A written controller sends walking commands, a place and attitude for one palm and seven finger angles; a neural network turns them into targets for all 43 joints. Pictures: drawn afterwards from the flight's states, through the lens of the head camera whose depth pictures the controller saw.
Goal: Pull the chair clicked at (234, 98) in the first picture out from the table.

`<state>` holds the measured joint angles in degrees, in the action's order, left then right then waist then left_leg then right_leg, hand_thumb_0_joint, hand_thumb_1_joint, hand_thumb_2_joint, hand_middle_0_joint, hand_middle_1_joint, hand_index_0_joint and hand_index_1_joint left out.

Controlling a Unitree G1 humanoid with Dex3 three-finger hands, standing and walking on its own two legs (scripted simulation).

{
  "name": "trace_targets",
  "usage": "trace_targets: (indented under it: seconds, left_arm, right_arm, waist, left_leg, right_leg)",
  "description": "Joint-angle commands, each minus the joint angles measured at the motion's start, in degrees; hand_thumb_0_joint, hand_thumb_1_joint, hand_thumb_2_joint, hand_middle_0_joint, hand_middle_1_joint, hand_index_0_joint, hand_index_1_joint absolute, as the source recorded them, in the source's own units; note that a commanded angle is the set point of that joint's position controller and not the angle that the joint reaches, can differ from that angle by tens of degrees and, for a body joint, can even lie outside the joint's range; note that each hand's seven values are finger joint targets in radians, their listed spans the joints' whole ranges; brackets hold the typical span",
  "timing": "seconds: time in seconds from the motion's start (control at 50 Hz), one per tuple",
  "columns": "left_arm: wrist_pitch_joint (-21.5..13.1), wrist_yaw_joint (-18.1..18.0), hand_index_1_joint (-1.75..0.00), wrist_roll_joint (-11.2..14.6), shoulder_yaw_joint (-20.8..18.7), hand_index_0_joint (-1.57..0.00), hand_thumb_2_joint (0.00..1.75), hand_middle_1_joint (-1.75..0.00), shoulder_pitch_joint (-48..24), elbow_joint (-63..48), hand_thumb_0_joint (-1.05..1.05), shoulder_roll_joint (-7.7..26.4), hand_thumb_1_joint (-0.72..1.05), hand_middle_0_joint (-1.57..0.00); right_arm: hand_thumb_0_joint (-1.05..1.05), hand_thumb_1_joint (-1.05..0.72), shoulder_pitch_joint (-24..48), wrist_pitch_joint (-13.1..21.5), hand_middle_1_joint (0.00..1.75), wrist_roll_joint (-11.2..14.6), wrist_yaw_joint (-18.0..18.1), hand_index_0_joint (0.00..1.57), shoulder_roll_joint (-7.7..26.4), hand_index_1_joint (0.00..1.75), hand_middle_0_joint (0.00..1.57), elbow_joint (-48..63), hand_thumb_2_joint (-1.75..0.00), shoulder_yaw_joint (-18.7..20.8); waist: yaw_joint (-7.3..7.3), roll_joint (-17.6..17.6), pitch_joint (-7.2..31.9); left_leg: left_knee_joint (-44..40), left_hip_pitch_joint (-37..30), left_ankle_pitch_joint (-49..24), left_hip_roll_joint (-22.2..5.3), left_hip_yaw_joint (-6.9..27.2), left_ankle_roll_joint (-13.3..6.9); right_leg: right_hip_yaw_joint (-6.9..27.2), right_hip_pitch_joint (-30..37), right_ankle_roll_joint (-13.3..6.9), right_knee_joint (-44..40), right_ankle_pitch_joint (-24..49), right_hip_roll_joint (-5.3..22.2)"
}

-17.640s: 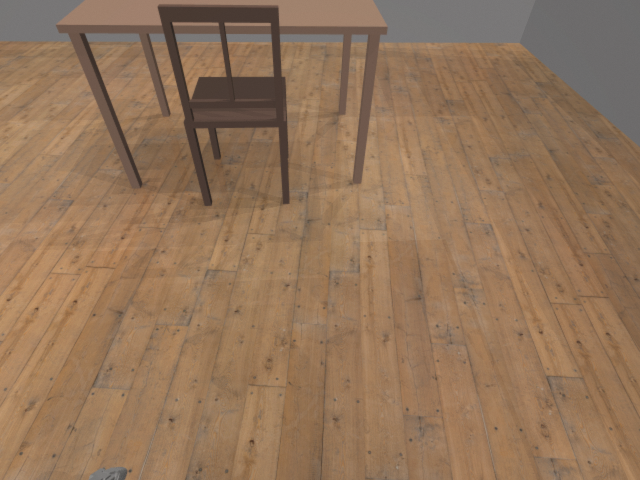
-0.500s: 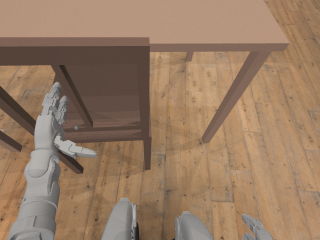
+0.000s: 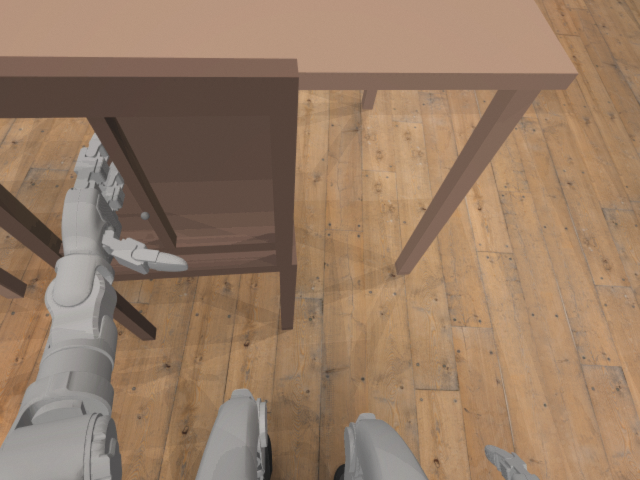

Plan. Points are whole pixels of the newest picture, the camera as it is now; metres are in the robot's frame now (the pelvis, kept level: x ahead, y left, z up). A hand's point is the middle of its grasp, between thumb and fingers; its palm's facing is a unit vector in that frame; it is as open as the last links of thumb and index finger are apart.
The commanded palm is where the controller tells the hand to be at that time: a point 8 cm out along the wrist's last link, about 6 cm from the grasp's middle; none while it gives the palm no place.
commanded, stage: push the fingers through the gap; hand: left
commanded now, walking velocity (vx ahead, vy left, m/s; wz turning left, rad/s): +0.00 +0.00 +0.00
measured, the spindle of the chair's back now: (142, 191) +0.46 +0.23 +0.02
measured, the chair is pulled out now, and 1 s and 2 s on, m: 0.00 0.00 0.04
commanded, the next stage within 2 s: hook a spindle and tug to test in 0.48 s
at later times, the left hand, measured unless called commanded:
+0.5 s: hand (133, 210) +0.43 +0.24 +0.03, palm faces +0.12 -0.99 -0.03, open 16.9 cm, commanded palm +0.41 +0.26 +0.03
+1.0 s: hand (142, 213) +0.42 +0.22 +0.03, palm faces +0.12 -0.99 -0.03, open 14.6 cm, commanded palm +0.40 +0.25 +0.03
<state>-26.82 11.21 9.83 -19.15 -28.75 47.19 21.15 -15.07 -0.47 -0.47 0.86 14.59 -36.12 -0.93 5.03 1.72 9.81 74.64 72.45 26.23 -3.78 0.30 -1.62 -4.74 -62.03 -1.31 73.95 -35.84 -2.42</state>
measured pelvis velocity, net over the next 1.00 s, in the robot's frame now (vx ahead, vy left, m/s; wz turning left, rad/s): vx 0.00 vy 0.00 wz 0.00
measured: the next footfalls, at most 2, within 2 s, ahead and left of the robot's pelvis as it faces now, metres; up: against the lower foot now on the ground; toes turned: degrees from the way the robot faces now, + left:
none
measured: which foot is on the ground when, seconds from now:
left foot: down 0.00-1.00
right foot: down 0.00-1.00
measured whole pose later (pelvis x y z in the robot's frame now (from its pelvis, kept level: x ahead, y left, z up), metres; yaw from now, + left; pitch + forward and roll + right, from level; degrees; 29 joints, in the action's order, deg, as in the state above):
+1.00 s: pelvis +0.00 +0.00 +0.00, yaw +0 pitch +23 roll -4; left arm -28.4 10.3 9.6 -19.2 -28.8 48.4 21.2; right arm -15.4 -3.9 -0.5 0.0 13.9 -35.7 -1.1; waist 5.2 1.7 9.8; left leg 73.9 71.5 26.1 -3.8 0.3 -1.7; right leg -4.6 -61.1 -1.2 72.9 -35.5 -2.6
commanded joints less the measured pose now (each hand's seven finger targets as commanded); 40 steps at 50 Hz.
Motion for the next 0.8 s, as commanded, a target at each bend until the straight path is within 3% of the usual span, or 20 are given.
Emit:
trace_targets:
  seconds: [0.0,0.02,0.04,0.12,0.18,0.2,0.24,0.3,0.36,0.46,0.52,0.56,0.6,0.68,0.78]
  left_arm:
    - [-4.83,-0.62,-0.08,0.05,-3.81,-0.06,0.30,-0.08,-21.03,-11.58,0.00,14.38,-0.50,-0.06]
    - [-4.86,-0.71,-0.08,-0.22,-3.65,-0.06,0.30,-0.08,-20.75,-11.37,0.00,14.36,-0.50,-0.06]
    - [-4.74,-0.80,-0.08,-0.33,-3.24,-0.06,0.30,-0.08,-21.70,-10.16,0.00,13.90,-0.50,-0.06]
    - [-3.66,-0.27,-0.08,-0.31,-4.62,-0.06,0.30,-0.08,-18.22,-7.89,0.00,14.91,-0.50,-0.06]
    - [-3.14,0.47,-0.08,0.07,-4.23,-0.06,0.30,-0.08,-18.21,-7.63,0.00,14.46,-0.50,-0.06]
    - [-3.14,0.64,-0.08,0.30,-4.37,-0.06,0.30,-0.08,-18.88,-7.69,0.00,14.73,-0.50,-0.06]
    - [-3.97,0.89,-0.08,0.70,-5.84,-0.06,0.30,-0.08,-18.92,-9.66,0.00,16.48,-0.50,-0.06]
    - [-5.21,1.13,-0.08,0.90,-4.22,-0.06,0.30,-0.08,-18.70,-12.55,0.00,14.53,-0.50,-0.06]
    - [-5.82,1.17,-0.08,0.59,-4.51,-0.06,0.30,-0.08,-20.80,-11.01,0.00,15.44,-0.50,-0.06]
    - [-5.46,1.62,-0.08,0.40,-2.30,-0.06,0.30,-0.08,-20.10,-10.86,0.00,12.92,-0.50,-0.06]
    - [-4.76,1.13,-0.08,0.34,-0.09,-0.06,0.30,-0.08,-20.72,-10.57,0.00,10.56,-0.50,-0.06]
    - [-4.38,0.34,-0.08,0.12,-1.87,-0.06,0.30,-0.08,-20.47,-9.23,0.00,12.26,-0.50,-0.06]
    - [-4.46,-0.38,-0.19,-0.11,-1.65,-0.10,0.30,-0.19,-20.95,-9.20,0.00,11.89,-0.50,-0.10]
    - [-5.42,-1.99,-0.41,-0.36,-4.15,-0.17,0.30,-0.41,-18.72,-11.34,0.00,13.89,-0.50,-0.17]
    - [-5.56,-2.11,-0.68,-0.78,-2.82,-0.25,0.30,-0.68,-18.28,-11.14,0.00,12.83,-0.50,-0.25]
  right_arm:
    - [0.00,-0.90,-5.56,1.00,0.30,-0.17,0.71,0.20,10.06,0.30,0.20,4.35,-0.90,3.72]
    - [0.00,-0.90,-5.51,0.76,0.30,-0.16,0.59,0.20,9.96,0.30,0.20,4.50,-0.90,3.70]
    - [0.00,-0.90,-5.96,0.57,0.30,-0.29,0.44,0.20,10.03,0.30,0.20,4.29,-0.90,3.62]
    - [0.00,-0.90,-6.38,-0.44,0.30,-0.16,0.14,0.20,10.15,0.30,0.20,4.85,-0.90,3.63]
    - [0.00,-0.90,-6.40,-1.08,0.30,0.09,0.03,0.20,10.07,0.30,0.20,5.20,-0.90,3.64]
    - [0.00,-0.90,-6.36,-1.19,0.30,0.12,0.08,0.20,10.08,0.30,0.20,4.97,-0.90,3.62]
    - [0.00,-0.90,-6.40,-1.16,0.30,0.20,0.20,0.20,10.14,0.30,0.20,5.21,-0.90,3.63]
    - [0.00,-0.90,-6.04,-1.12,0.30,0.23,0.15,0.20,9.76,0.30,0.20,5.16,-0.90,3.73]
    - [0.00,-0.90,-6.42,-1.01,0.30,0.07,0.33,0.20,10.06,0.30,0.20,3.90,-0.90,3.71]
    - [0.00,-0.90,-6.39,-1.07,0.30,0.09,0.35,0.20,10.17,0.30,0.20,3.99,-0.90,3.97]
    - [0.00,-0.90,-6.11,-1.25,0.30,0.14,0.19,0.20,10.06,0.30,0.20,4.03,-0.90,3.98]
    - [0.00,-0.90,-6.20,-1.40,0.30,-0.02,0.17,0.20,10.35,0.30,0.20,3.89,-0.90,3.91]
    - [0.00,-0.90,-5.97,-1.65,0.30,-0.06,0.17,0.20,10.14,0.30,0.20,4.30,-0.90,3.85]
    - [0.00,-0.90,-5.57,-1.91,0.30,-0.34,-0.13,0.20,9.85,0.30,0.20,5.19,-0.90,3.83]
    - [0.00,-0.90,-5.31,-2.24,0.30,-0.28,-0.33,0.20,9.67,0.30,0.20,5.30,-0.90,3.67]
  waist:
    - [0.55,6.05,25.98]
    - [0.27,7.31,25.77]
    - [1.04,6.30,25.26]
    - [0.12,5.05,25.90]
    - [0.53,4.43,24.97]
    - [0.98,3.57,24.09]
    - [0.55,4.33,24.87]
    - [0.58,6.52,26.53]
    - [1.54,6.37,23.95]
    - [1.27,7.89,25.39]
    - [1.66,8.57,24.16]
    - [1.47,7.28,24.01]
    - [1.50,6.13,23.63]
    - [-0.01,6.63,26.44]
    - [0.86,5.75,24.75]
  left_leg:
    - [-7.49,-31.97,-13.94,1.21,4.29,0.12]
    - [-7.66,-32.14,-13.70,1.25,4.15,0.26]
    - [-7.64,-31.85,-13.57,1.18,4.52,0.08]
    - [-7.62,-30.38,-14.36,1.30,3.82,0.02]
    - [-7.56,-29.01,-13.88,1.35,3.39,-0.16]
    - [-7.61,-28.32,-13.10,1.27,3.33,-0.30]
    - [-7.60,-28.46,-13.67,1.28,3.24,-0.38]
    - [-8.00,-31.60,-14.97,1.22,3.34,-0.06]
    - [-7.57,-30.69,-13.42,1.00,3.74,-0.13]
    - [-8.51,-34.71,-14.54,0.97,4.73,0.23]
    - [-9.24,-35.89,-13.67,0.88,5.37,0.51]
    - [-8.84,-34.76,-13.74,0.91,5.41,0.33]
    - [-8.86,-33.94,-13.43,0.99,5.26,0.31]
    - [-8.52,-34.38,-15.88,1.13,4.49,0.44]
    - [-8.42,-32.47,-14.45,1.13,4.04,0.26]
  right_leg:
    - [2.47,-1.02,-0.23,-11.00,15.09,-0.48]
    - [2.57,-1.28,-0.28,-11.11,14.75,-0.53]
    - [2.31,-1.67,-0.28,-11.03,14.65,-0.62]
    - [2.59,0.84,-0.13,-11.32,16.17,-0.67]
    - [2.83,1.29,0.09,-11.63,16.52,-0.66]
    - [2.90,1.57,0.21,-11.97,16.18,-0.73]
    - [3.14,2.44,0.03,-11.81,16.71,-0.85]
    - [2.94,1.56,-0.01,-11.92,17.09,-0.90]
    - [2.86,-0.42,0.02,-11.91,15.61,-0.96]
    - [2.02,-2.16,-0.41,-11.83,15.30,-0.78]
    - [1.47,-3.65,-0.48,-12.03,14.50,-0.72]
    - [1.49,-3.68,-0.42,-11.74,14.61,-0.71]
    - [1.50,-3.16,-0.30,-11.73,14.43,-0.67]
    - [1.92,-0.58,-0.31,-11.51,16.26,-0.74]
    - [2.29,0.02,-0.11,-11.90,16.11,-0.84]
